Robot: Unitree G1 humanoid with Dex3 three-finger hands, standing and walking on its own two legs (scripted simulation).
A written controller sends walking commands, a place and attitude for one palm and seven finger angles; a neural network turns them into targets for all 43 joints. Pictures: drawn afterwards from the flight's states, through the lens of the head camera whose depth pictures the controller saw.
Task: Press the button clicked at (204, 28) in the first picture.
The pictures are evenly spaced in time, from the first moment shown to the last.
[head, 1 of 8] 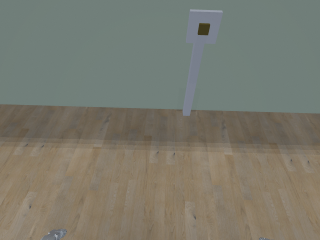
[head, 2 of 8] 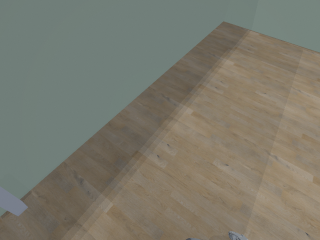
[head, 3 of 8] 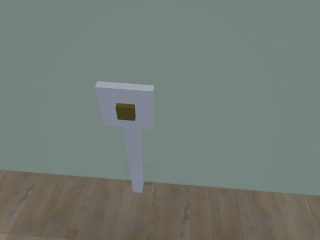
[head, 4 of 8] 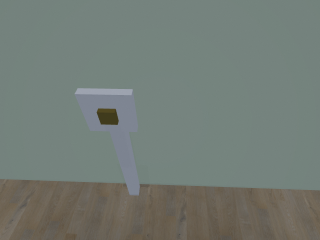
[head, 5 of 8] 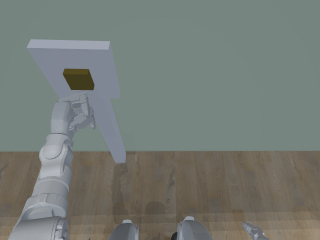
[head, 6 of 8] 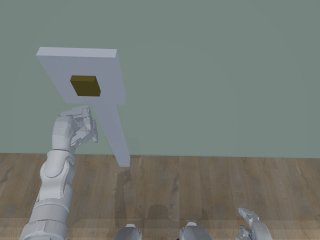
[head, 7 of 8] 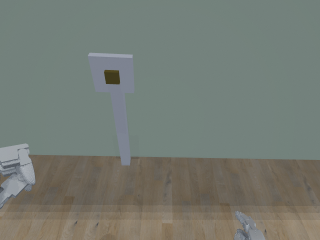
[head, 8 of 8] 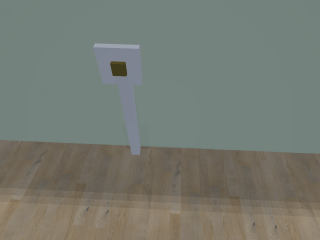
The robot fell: no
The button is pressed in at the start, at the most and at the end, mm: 0 13 0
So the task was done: yes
